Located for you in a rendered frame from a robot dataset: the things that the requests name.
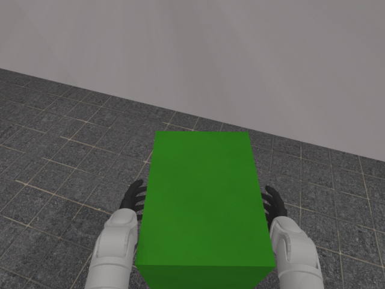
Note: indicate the carton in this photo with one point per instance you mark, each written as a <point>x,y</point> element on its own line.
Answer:
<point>204,224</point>

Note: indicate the robot right forearm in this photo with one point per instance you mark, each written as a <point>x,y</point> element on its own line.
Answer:
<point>297,259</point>

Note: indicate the robot left forearm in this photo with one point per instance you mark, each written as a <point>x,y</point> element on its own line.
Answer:
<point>112,258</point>

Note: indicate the left robot hand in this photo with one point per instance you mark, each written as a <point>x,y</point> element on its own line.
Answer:
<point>131,197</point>

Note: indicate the right robot hand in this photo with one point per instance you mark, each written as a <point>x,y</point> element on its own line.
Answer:
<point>276,207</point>

